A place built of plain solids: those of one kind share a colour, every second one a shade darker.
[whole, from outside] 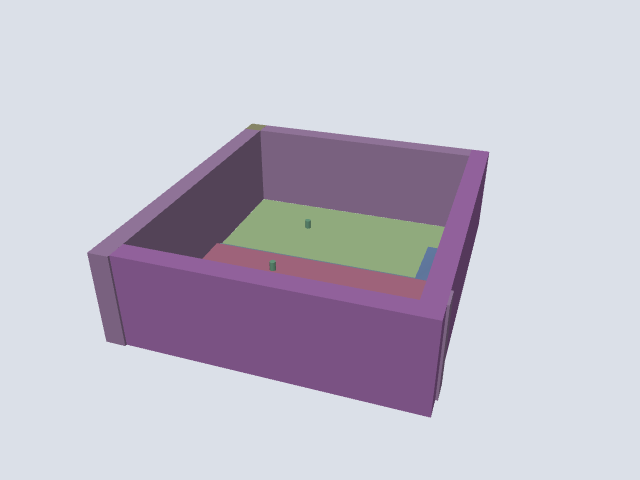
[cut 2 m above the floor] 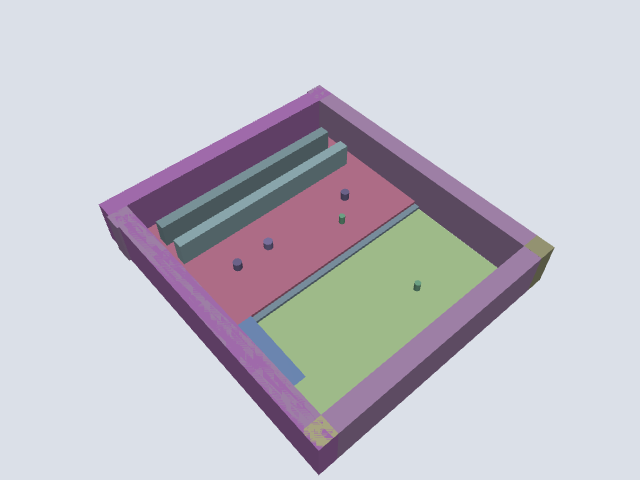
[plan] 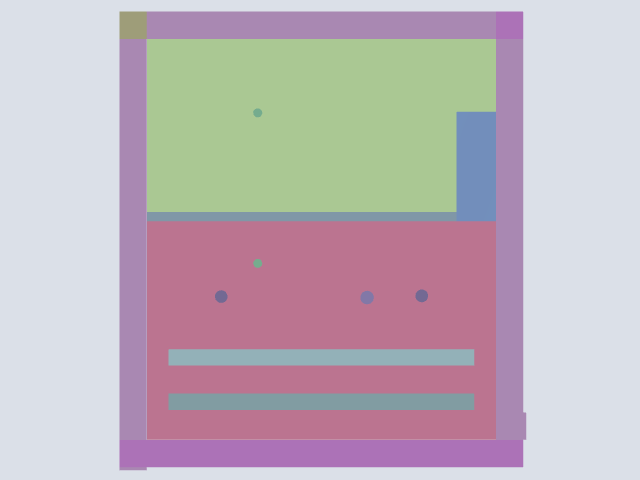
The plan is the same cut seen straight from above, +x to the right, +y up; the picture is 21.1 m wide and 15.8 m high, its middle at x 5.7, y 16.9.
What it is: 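An open-plan public library with a children's corner, one wing of it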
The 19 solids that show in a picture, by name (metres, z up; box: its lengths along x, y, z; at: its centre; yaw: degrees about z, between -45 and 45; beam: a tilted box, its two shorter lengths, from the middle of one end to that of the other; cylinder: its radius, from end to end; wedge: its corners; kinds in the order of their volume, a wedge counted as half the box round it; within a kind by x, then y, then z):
{
 "wall_1": {"box": [0.9, 14.2, 4.24], "at": [-0.45, 16.42, 1.82]},
 "wall_2": {"box": [11.49, 0.9, 4.24], "at": [5.75, 23.97, 1.82]},
 "wall_3": {"box": [0.9, 13.2, 4.24], "at": [11.94, 16.92, 1.82]},
 "wall_4": {"box": [1.0, 0.9, 4.24], "at": [11.99, 10.77, 1.82]},
 "wall_wing_1": {"box": [13.29, 0.9, 4.24], "at": [5.75, 9.87, 1.82]},
 "wall_wing_2": {"box": [0.9, 15.0, 4.24], "at": [11.94, 16.92, 1.82]},
 "floor_1": {"box": [11.49, 7.2, 0.6], "at": [5.75, 13.92, -0.3]},
 "floor_kid_1": {"box": [11.49, 6.0, 0.3], "at": [5.75, 20.52, -0.45]},
 "stack_1": {"box": [10.07, 0.54, 1.23], "at": [5.75, 11.58, 0.62]},
 "stack_2": {"box": [10.07, 0.54, 1.23], "at": [5.75, 13.04, 0.62]},
 "wall_corner_1": {"box": [0.9, 0.9, 4.24], "at": [-0.45, 23.97, 1.82]},
 "wall_corner_2": {"box": [0.9, 0.9, 4.24], "at": [11.94, 23.97, 1.82]},
 "ramp_kid_1": {"wedge": [[10.19, 17.52, -0.8], [10.19, 17.52, 0.0], [10.19, 21.12, -0.8], [10.19, 21.12, -0.3], [11.49, 17.52, -0.8], [11.49, 17.52, 0.0], [11.49, 21.12, -0.8], [11.49, 21.12, -0.3]]},
 "step_kid_1": {"box": [10.19, 0.3, 0.45], "at": [5.1, 17.67, -0.38]},
 "zclutw_stool_1": {"cylinder": 0.21, "from": [2.45, 15.04, -0.05], "to": [2.45, 15.04, 0.43]},
 "zclutw_stool_2": {"cylinder": 0.22, "from": [7.25, 15.01, -0.05], "to": [7.25, 15.01, 0.38]},
 "zclutw_stool_3": {"cylinder": 0.21, "from": [9.05, 15.06, -0.05], "to": [9.05, 15.06, 0.4]},
 "zclutw_bin_1": {"cylinder": 0.15, "from": [3.65, 16.13, -0.05], "to": [3.65, 16.13, 0.44]},
 "zclutw_bin_2": {"cylinder": 0.15, "from": [3.65, 21.09, -0.35], "to": [3.65, 21.09, 0.14]}
}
